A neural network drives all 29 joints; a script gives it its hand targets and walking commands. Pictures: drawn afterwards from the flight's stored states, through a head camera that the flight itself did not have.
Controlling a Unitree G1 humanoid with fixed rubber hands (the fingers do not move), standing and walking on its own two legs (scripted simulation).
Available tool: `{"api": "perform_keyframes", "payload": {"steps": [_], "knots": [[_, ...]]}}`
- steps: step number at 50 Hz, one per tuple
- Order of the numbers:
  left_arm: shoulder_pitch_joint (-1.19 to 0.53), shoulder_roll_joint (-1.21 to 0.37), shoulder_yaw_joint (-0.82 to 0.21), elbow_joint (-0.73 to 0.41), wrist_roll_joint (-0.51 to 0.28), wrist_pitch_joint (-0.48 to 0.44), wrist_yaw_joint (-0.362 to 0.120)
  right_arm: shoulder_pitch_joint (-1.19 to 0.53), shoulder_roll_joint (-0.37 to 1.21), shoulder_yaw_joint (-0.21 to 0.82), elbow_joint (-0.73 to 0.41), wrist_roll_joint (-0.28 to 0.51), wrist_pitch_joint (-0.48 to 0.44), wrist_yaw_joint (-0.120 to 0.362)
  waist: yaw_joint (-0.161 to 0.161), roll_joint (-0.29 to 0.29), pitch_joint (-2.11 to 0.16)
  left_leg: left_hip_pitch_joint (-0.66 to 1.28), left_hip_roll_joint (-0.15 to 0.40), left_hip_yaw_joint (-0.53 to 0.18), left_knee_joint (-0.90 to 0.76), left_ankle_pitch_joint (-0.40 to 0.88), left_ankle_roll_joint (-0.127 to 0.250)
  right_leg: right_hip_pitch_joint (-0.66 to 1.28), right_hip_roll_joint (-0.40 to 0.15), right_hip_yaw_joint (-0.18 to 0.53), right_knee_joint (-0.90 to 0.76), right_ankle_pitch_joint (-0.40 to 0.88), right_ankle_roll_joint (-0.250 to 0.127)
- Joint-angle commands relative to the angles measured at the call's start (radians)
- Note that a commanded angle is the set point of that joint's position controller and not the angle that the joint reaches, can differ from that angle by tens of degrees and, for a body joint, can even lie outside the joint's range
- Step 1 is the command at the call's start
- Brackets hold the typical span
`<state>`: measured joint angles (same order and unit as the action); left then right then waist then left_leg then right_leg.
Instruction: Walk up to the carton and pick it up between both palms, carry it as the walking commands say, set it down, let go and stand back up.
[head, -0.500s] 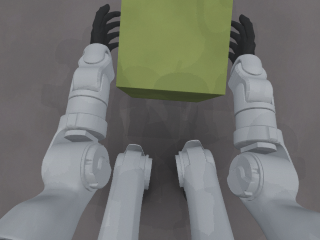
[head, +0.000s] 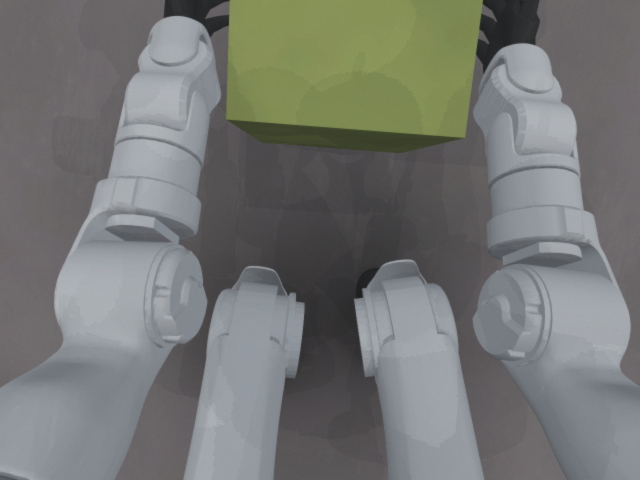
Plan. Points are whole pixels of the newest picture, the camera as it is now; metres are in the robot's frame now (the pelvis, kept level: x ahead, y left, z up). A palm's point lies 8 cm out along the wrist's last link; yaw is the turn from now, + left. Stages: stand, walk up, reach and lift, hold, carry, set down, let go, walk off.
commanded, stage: set down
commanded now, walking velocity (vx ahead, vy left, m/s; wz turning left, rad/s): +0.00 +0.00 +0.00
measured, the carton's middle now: (344, 51) +0.55 -0.04 -0.23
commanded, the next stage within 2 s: none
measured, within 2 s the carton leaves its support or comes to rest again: rests again in 0.72 s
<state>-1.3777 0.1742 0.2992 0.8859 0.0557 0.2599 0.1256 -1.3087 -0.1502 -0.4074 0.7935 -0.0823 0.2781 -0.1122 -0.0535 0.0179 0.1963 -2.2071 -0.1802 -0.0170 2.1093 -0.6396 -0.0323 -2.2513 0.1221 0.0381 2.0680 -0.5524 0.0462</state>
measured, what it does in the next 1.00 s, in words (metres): stands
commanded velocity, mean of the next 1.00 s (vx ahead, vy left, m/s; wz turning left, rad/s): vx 0.00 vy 0.00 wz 0.00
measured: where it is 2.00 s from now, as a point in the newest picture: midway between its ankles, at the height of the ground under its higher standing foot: (322, 353)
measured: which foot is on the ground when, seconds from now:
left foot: down 0.00-1.00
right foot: down 0.00-1.00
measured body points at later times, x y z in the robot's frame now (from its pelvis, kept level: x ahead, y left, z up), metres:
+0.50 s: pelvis +0.00 +0.00 -0.02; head +0.36 +0.00 +0.24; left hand +0.57 +0.11 -0.18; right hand +0.54 -0.20 -0.18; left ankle +0.09 +0.11 -0.37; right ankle +0.11 -0.12 -0.37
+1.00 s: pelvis +0.00 +0.00 -0.03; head +0.37 -0.01 +0.22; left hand +0.57 +0.11 -0.20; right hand +0.54 -0.19 -0.20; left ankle +0.09 +0.10 -0.37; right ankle +0.11 -0.12 -0.37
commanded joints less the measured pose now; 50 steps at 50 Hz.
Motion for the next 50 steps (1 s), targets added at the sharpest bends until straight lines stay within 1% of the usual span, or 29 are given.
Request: {"api": "perform_keyframes", "payload": {"steps": [1,2,3,4,7,11,14,19,24,32,45,50], "knots": [[-0.628,-0.915,-0.393,-0.091,-0.121,-0.039,-0.233,-0.686,0.863,0.447,-0.076,0.132,-0.038,0.262,-0.031,0.016,-1.258,0.516,0.006,0.05,-0.15,0.39,0.02,0.755,0.007,-0.092,-0.078,0.431,-0.025],[-0.632,-0.911,-0.395,-0.09,-0.125,-0.041,-0.232,-0.691,0.858,0.446,-0.073,0.135,-0.04,0.263,-0.032,0.017,-1.25,0.514,0.007,0.049,-0.142,0.392,0.021,0.75,0.006,-0.092,-0.07,0.433,-0.026],[-0.642,-0.907,-0.401,-0.094,-0.13,-0.042,-0.232,-0.703,0.855,0.445,-0.081,0.138,-0.041,0.265,-0.041,0.02,-1.253,0.524,0.007,0.047,-0.136,0.39,0.023,0.739,0.006,-0.093,-0.065,0.427,-0.028],[-0.652,-0.91,-0.414,-0.103,-0.137,-0.045,-0.23,-0.712,0.855,0.448,-0.092,0.146,-0.044,0.265,-0.047,0.033,-1.267,0.539,0.008,0.047,-0.128,0.405,0.023,0.741,0.006,-0.092,-0.058,0.441,-0.029],[-0.679,-0.928,-0.46,-0.144,-0.167,-0.053,-0.217,-0.739,0.85,0.471,-0.126,0.179,-0.054,0.264,-0.052,0.069,-1.329,0.582,0.004,0.045,-0.109,0.461,0.021,0.767,0.008,-0.088,-0.034,0.5,-0.036],[-0.687,-0.932,-0.485,-0.158,-0.194,-0.063,-0.208,-0.725,0.844,0.478,-0.114,0.19,-0.06,0.26,-0.071,0.063,-1.319,0.59,0.002,0.035,-0.096,0.488,0.02,0.776,0.007,-0.089,-0.017,0.533,-0.036],[-0.666,-0.933,-0.469,-0.122,-0.186,-0.065,-0.209,-0.708,0.845,0.464,-0.087,0.181,-0.061,0.265,-0.067,0.058,-1.26,0.572,0.002,0.034,-0.094,0.473,0.021,0.745,0.006,-0.091,-0.013,0.51,-0.034],[-0.637,-0.92,-0.41,-0.054,-0.146,-0.063,-0.217,-0.698,0.837,0.424,-0.045,0.153,-0.057,0.282,-0.052,0.047,-1.135,0.519,0.004,0.035,-0.097,0.416,0.026,0.667,0.004,-0.095,-0.017,0.434,-0.035],[-0.65,-0.901,-0.383,-0.036,-0.129,-0.065,-0.224,-0.717,0.821,0.398,-0.036,0.137,-0.058,0.294,-0.049,0.043,-1.075,0.491,0.006,0.034,-0.096,0.377,0.032,0.624,0.002,-0.095,-0.019,0.387,-0.038],[-0.684,-0.876,-0.4,-0.048,-0.148,-0.081,-0.226,-0.754,0.794,0.408,-0.052,0.149,-0.074,0.288,-0.056,0.044,-1.076,0.486,0.01,0.033,-0.078,0.38,0.035,0.649,-0.002,-0.085,-0.008,0.409,-0.042],[-0.653,-0.86,-0.401,-0.015,-0.151,-0.099,-0.238,-0.729,0.784,0.415,-0.026,0.158,-0.091,0.287,-0.057,0.039,-1.001,0.438,0.012,0.027,-0.053,0.396,0.039,0.655,-0.004,-0.072,0.018,0.446,-0.045],[-0.646,-0.84,-0.381,0.015,-0.136,-0.096,-0.246,-0.716,0.768,0.396,0.008,0.146,-0.088,0.293,-0.054,0.04,-0.914,0.41,0.016,0.024,-0.054,0.348,0.043,0.606,-0.006,-0.07,0.015,0.386,-0.046]]}}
